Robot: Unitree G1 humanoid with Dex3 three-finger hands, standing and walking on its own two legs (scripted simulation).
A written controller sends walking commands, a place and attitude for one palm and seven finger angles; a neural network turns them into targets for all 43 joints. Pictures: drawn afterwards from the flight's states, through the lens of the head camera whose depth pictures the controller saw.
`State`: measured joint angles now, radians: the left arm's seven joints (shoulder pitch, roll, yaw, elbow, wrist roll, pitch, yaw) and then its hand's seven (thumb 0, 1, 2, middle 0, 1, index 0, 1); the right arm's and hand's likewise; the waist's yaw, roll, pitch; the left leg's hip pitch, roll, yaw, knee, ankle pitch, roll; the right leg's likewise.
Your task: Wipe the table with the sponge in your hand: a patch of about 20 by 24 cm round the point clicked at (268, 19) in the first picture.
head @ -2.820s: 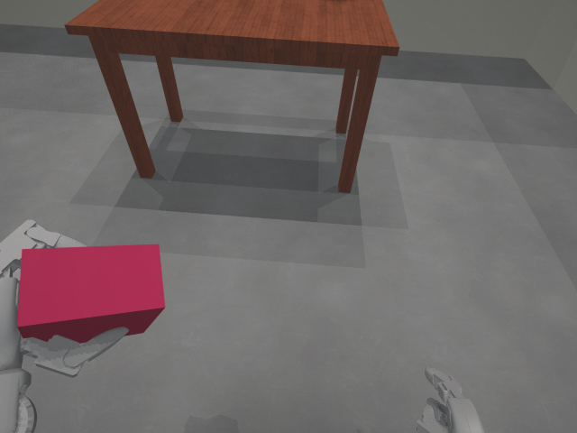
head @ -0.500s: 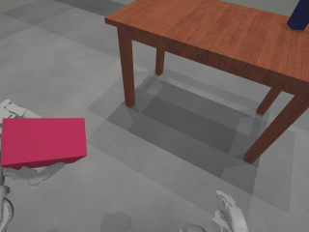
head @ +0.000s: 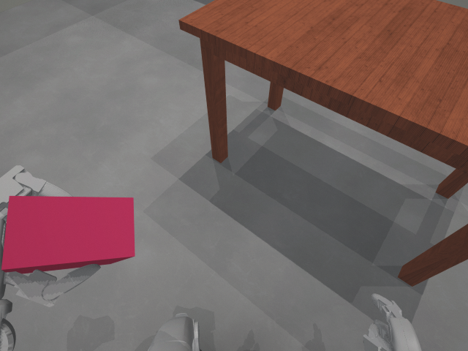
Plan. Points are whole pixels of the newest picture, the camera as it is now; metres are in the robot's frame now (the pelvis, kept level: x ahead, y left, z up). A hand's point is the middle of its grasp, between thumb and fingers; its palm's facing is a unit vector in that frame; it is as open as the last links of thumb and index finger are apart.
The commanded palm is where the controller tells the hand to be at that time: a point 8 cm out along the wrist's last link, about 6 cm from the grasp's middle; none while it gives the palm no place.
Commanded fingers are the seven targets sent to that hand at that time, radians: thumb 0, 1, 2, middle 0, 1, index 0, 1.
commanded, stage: walk to a spot facing it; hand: left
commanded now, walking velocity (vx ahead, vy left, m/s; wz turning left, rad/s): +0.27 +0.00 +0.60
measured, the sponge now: (87, 236) +0.24 +0.19 +0.15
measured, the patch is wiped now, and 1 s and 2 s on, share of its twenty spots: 0.00 0.00 0.00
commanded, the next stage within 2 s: turn to face it in 0.26 s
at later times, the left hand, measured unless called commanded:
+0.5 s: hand (10, 178) +0.28 +0.27 +0.20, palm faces +0.58 -0.66 -0.48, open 10.7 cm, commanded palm +0.25 +0.30 +0.18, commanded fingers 0.00 0.10 1.30 -1.20 -1.60 -1.20 -1.60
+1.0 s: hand (115, 119) +0.40 +0.19 +0.18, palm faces +0.33 -0.79 -0.51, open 10.7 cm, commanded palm +0.34 +0.23 +0.18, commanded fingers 0.00 0.10 1.30 -1.20 -1.60 -1.20 -1.60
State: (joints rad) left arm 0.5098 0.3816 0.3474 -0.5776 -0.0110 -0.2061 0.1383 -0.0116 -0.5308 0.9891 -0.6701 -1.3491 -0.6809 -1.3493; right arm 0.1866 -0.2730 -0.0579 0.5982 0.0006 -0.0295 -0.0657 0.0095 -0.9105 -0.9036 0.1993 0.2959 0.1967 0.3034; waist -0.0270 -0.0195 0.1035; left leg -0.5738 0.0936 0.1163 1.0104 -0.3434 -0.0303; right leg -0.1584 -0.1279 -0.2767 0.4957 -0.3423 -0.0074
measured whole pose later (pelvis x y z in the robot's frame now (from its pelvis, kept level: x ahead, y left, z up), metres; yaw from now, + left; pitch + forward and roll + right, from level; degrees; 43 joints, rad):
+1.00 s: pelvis +0.18 -0.05 -0.01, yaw -2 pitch +4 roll +1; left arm 0.54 0.45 0.45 -0.60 -0.06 -0.22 0.14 -0.01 -0.54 1.00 -0.66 -1.36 -0.67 -1.36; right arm 0.18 -0.27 -0.04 0.55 0.02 0.01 -0.03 0.01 -0.91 -0.90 0.20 0.30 0.19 0.30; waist -0.01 -0.03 0.04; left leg -0.34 0.03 0.05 0.65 -0.39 -0.07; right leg -0.39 0.09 0.03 0.50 -0.17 -0.08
